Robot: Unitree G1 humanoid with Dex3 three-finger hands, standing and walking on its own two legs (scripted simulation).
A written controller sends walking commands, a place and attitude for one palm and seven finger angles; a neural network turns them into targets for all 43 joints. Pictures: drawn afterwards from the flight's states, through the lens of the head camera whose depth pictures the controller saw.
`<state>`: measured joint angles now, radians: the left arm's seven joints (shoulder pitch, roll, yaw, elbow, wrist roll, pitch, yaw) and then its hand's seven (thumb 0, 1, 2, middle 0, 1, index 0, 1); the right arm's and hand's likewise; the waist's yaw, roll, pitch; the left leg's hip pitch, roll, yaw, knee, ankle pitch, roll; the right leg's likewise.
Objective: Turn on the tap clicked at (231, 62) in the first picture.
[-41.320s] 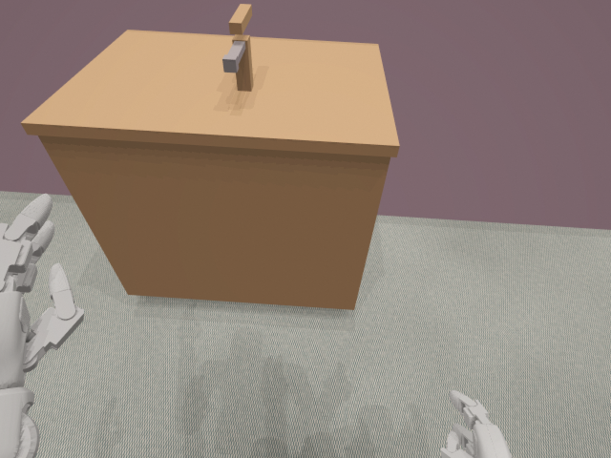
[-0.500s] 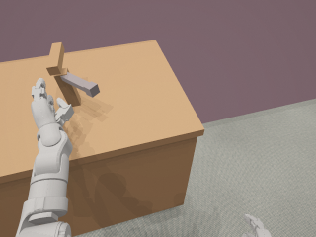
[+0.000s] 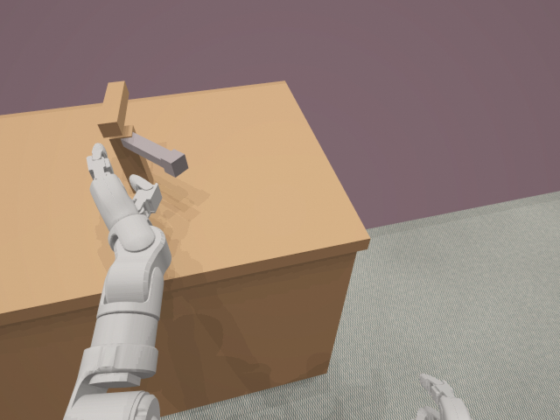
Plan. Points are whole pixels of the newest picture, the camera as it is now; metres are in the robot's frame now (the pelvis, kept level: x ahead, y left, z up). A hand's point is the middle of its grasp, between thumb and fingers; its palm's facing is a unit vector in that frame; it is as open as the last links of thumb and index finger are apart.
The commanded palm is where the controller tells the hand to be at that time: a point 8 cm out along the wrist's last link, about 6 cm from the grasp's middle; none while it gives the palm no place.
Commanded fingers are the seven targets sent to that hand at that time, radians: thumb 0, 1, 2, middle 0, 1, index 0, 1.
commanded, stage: push the lever round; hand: left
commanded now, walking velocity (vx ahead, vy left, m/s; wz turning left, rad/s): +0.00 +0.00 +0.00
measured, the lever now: (174, 163) +0.45 +0.20 +0.15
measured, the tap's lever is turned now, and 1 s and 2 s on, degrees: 41 51 80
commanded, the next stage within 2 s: lift the hand up off the lever in 1.88 s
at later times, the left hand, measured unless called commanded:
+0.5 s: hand (182, 181) +0.41 +0.18 +0.15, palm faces +0.72 -0.69 -0.07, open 7.8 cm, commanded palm +0.36 +0.21 +0.15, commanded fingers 0.00 0.90 0.90 -0.15 -0.15 -0.15 -0.15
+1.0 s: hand (199, 170) +0.44 +0.16 +0.14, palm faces +0.78 -0.62 -0.12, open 7.6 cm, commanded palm +0.39 +0.18 +0.15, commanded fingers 0.00 0.90 0.90 -0.15 -0.15 -0.15 -0.15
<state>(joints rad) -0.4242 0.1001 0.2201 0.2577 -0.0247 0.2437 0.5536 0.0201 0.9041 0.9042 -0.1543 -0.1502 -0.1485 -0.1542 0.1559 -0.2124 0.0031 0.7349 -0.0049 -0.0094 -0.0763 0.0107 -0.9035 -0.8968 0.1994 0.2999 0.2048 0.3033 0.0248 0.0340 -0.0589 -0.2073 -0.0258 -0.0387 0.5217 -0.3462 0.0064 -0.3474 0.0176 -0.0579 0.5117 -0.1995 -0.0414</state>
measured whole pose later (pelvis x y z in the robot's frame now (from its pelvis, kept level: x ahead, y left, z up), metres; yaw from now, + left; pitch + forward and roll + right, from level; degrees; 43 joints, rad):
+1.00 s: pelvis +0.00 -0.02 +0.00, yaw +1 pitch +6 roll +0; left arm -0.77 0.01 0.27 0.64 0.07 0.23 0.88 0.01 0.95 0.93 -0.15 -0.15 -0.15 -0.15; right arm 0.17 -0.21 -0.04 0.80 -0.07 0.00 -0.02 0.01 -0.91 -0.90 0.20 0.30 0.20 0.30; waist -0.01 0.03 -0.09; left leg -0.33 -0.01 -0.05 0.57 -0.35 -0.01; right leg -0.46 0.03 -0.08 0.55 -0.21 -0.06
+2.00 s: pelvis -0.01 -0.03 -0.02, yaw +0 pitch +13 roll +1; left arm -1.12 0.17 0.47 1.05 0.16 0.13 0.96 0.02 0.95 0.94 -0.16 -0.15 -0.14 -0.15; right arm 0.28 -0.23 -0.05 0.83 -0.11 -0.02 0.04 0.01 -0.91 -0.90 0.20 0.30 0.20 0.30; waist -0.12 0.03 -0.12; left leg -0.53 0.00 -0.05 0.66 -0.37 -0.02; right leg -0.66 0.03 -0.08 0.63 -0.21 -0.08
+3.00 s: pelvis +0.00 -0.02 +0.00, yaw +0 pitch +8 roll +0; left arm -1.00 0.05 0.40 0.79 0.11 0.27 0.93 0.02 0.90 0.90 -0.16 -0.15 -0.15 -0.15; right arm 0.24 -0.21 -0.05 0.83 -0.11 0.00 0.03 0.01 -0.91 -0.90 0.20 0.30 0.20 0.30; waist -0.05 0.04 -0.10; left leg -0.36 -0.01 -0.04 0.57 -0.35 -0.02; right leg -0.50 0.03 -0.07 0.55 -0.20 -0.06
